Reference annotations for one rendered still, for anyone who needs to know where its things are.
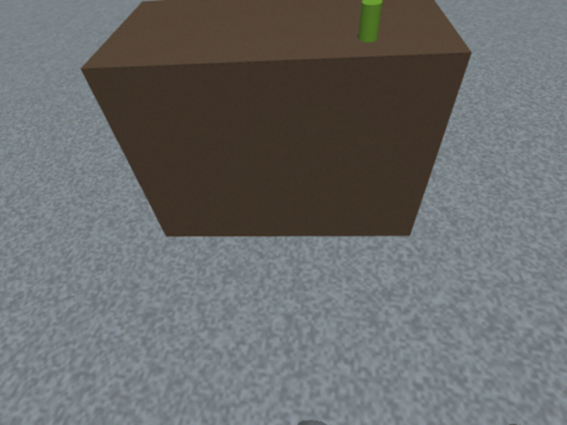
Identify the can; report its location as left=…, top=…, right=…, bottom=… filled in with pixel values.
left=359, top=0, right=383, bottom=43

